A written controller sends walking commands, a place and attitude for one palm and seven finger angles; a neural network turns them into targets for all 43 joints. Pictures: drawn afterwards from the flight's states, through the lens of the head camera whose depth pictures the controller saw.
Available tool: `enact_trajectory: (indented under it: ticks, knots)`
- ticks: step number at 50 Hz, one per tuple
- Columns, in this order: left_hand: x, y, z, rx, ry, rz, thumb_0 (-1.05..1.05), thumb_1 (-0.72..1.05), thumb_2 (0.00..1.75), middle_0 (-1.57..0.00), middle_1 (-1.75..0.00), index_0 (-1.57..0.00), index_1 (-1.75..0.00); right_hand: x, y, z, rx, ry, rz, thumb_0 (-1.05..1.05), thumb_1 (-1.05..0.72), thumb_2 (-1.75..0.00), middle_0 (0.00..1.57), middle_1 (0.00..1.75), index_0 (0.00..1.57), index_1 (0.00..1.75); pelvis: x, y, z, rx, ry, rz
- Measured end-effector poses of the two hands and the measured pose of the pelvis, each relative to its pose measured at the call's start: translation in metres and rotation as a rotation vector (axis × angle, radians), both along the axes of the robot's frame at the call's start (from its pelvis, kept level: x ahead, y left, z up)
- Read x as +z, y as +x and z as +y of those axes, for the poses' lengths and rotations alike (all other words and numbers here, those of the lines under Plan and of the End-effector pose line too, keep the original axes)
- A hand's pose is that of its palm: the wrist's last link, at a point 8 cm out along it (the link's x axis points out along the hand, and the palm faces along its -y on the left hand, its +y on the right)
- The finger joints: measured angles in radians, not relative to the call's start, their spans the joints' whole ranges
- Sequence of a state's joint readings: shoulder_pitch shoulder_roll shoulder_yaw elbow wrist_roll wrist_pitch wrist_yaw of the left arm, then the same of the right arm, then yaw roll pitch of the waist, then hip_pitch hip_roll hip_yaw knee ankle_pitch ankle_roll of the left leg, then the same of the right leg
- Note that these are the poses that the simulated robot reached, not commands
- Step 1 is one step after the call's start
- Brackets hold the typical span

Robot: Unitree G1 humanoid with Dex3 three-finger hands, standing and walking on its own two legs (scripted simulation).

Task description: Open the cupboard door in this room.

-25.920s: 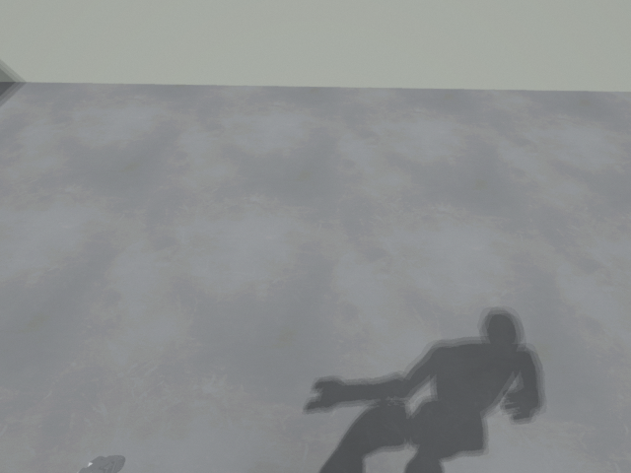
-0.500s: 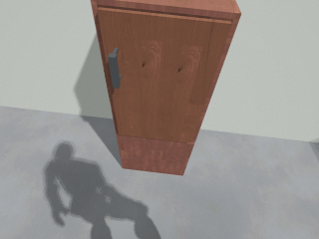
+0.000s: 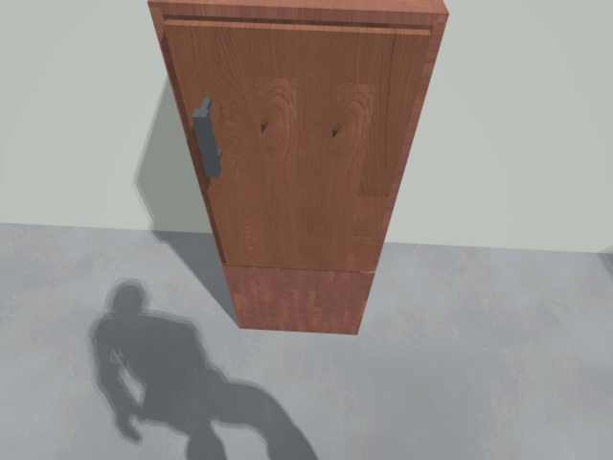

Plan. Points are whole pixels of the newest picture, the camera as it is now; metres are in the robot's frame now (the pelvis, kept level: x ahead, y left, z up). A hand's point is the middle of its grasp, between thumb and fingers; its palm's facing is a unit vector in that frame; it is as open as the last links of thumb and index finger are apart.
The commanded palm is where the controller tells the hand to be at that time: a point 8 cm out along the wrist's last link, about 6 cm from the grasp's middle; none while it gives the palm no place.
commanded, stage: look again from close up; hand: left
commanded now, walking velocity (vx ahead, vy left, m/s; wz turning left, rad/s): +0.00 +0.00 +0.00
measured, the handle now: (210, 137) +0.58 +0.20 +0.09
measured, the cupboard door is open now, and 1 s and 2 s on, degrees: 0 0 0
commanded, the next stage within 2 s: shuffle to correct the standing spot in 0.42 s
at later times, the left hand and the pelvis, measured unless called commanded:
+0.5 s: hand out of the picture +0.01 +0.15 -0.16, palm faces +0.01 -0.97 -0.24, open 7.3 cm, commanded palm none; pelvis -0.01 -0.03 +0.00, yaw -1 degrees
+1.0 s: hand out of the picture +0.03 +0.15 -0.18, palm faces +0.07 -0.97 -0.21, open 7.4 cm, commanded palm none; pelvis +0.04 -0.02 -0.01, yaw +1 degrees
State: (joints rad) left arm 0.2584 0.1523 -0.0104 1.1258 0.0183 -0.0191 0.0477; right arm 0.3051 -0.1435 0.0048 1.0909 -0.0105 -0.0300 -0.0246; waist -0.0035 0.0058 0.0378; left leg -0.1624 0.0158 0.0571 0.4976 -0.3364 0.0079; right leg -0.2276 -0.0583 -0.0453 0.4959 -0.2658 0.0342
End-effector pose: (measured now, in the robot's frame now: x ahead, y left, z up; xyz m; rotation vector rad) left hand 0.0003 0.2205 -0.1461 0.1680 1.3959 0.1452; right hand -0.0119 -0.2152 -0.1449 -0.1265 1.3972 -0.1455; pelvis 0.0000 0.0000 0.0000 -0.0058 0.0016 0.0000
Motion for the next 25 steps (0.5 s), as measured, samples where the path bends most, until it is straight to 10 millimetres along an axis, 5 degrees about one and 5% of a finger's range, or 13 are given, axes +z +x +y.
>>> enact_trajectory:
  ticks: [10,25]
  knots:
    - [0.012,0.010,0.004,-0.003,0.049,-0.057,0.01,0.91,0.90,-0.20,-0.30,-0.20,-0.30,-0.015,0.007,-0.004,0.010,0.035,-0.056,0.02,-0.92,-0.90,0.20,0.29,0.20,0.30,-0.003,-0.001,-0.005,-0.008,0.017,-0.031]
    - [0.014,0.000,-0.022,0.001,0.034,-0.040,0.01,0.91,0.90,-0.20,-0.30,-0.20,-0.30,-0.011,-0.005,-0.028,0.013,0.036,-0.020,0.01,-0.91,-0.90,0.20,0.29,0.20,0.30,0.001,-0.008,-0.029,-0.011,0.025,-0.023]
